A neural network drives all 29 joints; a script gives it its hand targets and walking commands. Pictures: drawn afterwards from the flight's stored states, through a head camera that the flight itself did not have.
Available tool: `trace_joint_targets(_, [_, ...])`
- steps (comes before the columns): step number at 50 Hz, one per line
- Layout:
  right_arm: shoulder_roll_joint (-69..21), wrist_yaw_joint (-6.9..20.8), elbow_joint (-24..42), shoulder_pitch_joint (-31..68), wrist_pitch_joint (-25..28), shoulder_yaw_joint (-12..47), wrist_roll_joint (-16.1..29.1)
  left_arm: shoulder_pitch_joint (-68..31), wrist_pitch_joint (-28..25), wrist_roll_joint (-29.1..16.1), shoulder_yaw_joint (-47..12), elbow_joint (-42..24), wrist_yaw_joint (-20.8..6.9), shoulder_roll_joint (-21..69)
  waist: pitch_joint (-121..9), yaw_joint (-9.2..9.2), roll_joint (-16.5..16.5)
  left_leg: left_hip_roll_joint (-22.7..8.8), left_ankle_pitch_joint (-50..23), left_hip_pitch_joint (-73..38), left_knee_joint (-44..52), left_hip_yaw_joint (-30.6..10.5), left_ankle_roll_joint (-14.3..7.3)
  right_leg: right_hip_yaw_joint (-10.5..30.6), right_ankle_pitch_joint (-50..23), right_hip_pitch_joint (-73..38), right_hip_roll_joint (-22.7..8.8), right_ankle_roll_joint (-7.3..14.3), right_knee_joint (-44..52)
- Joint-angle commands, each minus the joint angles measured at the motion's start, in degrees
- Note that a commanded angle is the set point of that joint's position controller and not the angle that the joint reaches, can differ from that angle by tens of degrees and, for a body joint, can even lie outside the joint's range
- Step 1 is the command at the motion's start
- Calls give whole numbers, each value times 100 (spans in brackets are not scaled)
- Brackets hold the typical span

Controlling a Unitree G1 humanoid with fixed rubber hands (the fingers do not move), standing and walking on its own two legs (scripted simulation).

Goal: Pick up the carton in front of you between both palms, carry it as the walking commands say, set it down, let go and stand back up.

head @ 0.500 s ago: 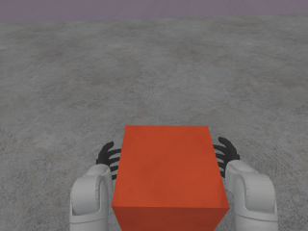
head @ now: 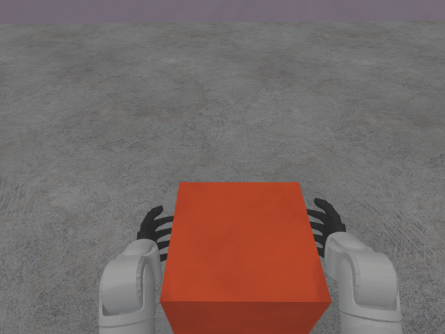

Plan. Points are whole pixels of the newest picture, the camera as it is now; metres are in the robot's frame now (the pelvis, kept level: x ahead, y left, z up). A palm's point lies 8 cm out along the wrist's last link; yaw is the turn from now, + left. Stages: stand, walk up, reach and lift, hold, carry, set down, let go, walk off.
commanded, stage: carry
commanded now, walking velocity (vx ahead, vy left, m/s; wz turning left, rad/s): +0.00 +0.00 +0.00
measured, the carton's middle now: (238, 269) +0.26 +0.00 +0.02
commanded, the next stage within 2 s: hold in 1.24 s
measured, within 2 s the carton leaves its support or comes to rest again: neither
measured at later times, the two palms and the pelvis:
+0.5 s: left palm (148, 276) +0.23 +0.15 +0.06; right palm (333, 269) +0.24 -0.15 +0.07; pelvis -0.04 +0.00 +0.00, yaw +0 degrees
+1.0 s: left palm (149, 271) +0.25 +0.16 +0.05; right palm (325, 265) +0.25 -0.14 +0.05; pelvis -0.05 +0.01 +0.00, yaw +0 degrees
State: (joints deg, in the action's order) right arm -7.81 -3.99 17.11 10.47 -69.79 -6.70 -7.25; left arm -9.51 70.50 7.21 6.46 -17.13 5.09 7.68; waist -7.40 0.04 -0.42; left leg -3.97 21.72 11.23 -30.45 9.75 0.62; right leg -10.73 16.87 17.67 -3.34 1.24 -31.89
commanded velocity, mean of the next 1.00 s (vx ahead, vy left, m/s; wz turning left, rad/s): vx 0.00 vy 0.00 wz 0.00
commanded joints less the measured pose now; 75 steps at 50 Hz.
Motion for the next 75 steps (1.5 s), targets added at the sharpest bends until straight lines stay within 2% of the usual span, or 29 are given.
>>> trace_joint_targets(1, [-5064, 1388, 71, 2496, -56, 4092, 2291, -2885, -30, -2377, -4071, -327, -1476, 5046, -1160, 2, 26, -591, -2294, -171, 366, -490, -50, 665, -2476, -784, -665, 48, 326])
trace_joint_targets(8, [-5115, 1423, -402, 2535, 192, 4095, 2110, -2928, -271, -2189, -4077, 145, -1517, 5082, -904, -2, 8, -588, -1663, 14, 598, -543, -99, 701, -1842, -649, -646, 52, 544])
trace_joint_targets(17, [-5001, 1431, -775, 2502, 943, 3854, 1733, -2922, -1043, -1828, -3865, 544, -1538, 4972, -949, 2, 26, -565, -1273, 74, 692, -586, -158, 723, -1477, -629, -649, 57, 674])
trace_joint_targets(27, [-4720, 1440, -1694, 2431, 1985, 3079, 980, -2849, -2093, -1108, -3098, 1431, -1544, 4666, -975, 2, 46, -555, -1123, 176, 702, -612, -173, 724, -1356, -577, -655, 43, 705])
trace_joint_targets(34, [-4861, 1518, -2773, 2841, 2896, 2351, 446, -3320, -3019, -615, -2425, 2453, -1625, 4813, -1056, -10, 47, -539, -1038, 175, 690, -622, -189, 733, -1293, -572, -649, 45, 718])
trace_joint_targets(38, [-5092, 1576, -3093, 3050, 3258, 2265, 347, -3561, -3382, -531, -2352, 2768, -1683, 5070, -1181, -9, 49, -531, -1121, 113, 640, -622, -201, 735, -1383, -626, -651, 53, 687])
trace_joint_targets(42, [-5230, 1595, -2993, 3002, 3289, 2447, 439, -3503, -3413, -612, -2524, 2687, -1700, 5218, -1311, -3, 56, -533, -1312, 46, 565, -615, -206, 728, -1570, -696, -668, 46, 620])
trace_joint_targets(46, [-5214, 1572, -2652, 2790, 3042, 2741, 650, -3264, -3175, -787, -2775, 2350, -1672, 5192, -1372, -1, 60, -543, -1528, 15, 503, -606, -198, 712, -1763, -739, -686, 32, 551])
trace_joint_targets(50, [-5066, 1549, -2644, 2672, 2908, 2650, 603, -3132, -3035, -741, -2690, 2329, -1647, 5031, -1295, -2, 49, -549, -1605, 66, 494, -601, -183, 700, -1812, -708, -683, 28, 524])
trace_joint_targets(62, [-5108, 1552, -2645, 2774, 2919, 2646, 612, -3269, -3041, -781, -2753, 2302, -1650, 5068, -1246, 2, 26, -556, -1616, 68, 539, -623, -208, 695, -1712, -685, -672, 2, 536])
trace_joint_targets(63, [-5271, 1574, -2509, 2152, 2878, 2558, 603, -2713, -3033, -722, -2541, 2422, -1696, 5134, -544, 24, -224, 758, -3044, -194, 945, -1537, -261, 1479, -2784, -2100, 847, 118, 770])
trace_joint_targets(64, [-5138, 1553, -2326, 2326, 2964, 2545, 566, -2849, -3150, -690, -2561, 2156, -1654, 5126, -864, 27, -219, 723, -3415, -244, 919, -1631, -251, 1632, -3255, -2441, 751, 138, 769])
trace_joint_targets(65, [-4973, 1547, -2278, 2377, 2959, 2503, 480, -2697, -3164, -576, -2422, 2201, -1620, 4984, -878, -22, -126, 686, -2758, -466, 1056, -1644, -288, 1632, -2849, -2440, 716, 71, 853])
trace_joint_targets(68, [-5012, 1523, -2378, 2435, 3026, 2549, 493, -2844, -3224, -557, -2430, 2288, -1564, 5012, -815, -39, -41, 736, -3147, -587, 1056, -1688, -208, 1632, -3034, -2532, 782, -1, 885])
trace_joint_targets(69, [-4875, 1552, -2334, 2489, 3036, 2507, 481, -2673, -3229, -464, -2292, 2466, -1517, 4944, -701, -81, -188, 748, -2702, -903, 1199, -1645, -241, 1585, -2710, -2252, 781, -38, 916])
trace_joint_targets(70, [-4941, 1574, -2360, 2560, 3048, 2512, 493, -2837, -3242, -459, -2330, 2416, -1524, 4923, -572, -17, -52, 752, -2680, -952, 1170, -1641, -228, 1542, -2439, -2034, 836, -50, 986])
trace_joint_targets(71, [-5004, 1574, -2416, 2655, 3054, 2528, 507, -2965, -3248, -490, -2336, 2432, -1536, 4972, -606, -42, -15, 750, -2653, -898, 1149, -1628, -206, 1544, -2358, -2128, 834, -37, 1014])
trace_joint_targets(75, [-5020, 1537, -2686, 2597, 3052, 2310, 361, -3213, -3238, -556, -2385, 2507, -1626, 5051, -433, 105, -34, 712, -2171, -637, 1196, -1636, -189, 1538, -1931, -2220, 821, 21, 1056])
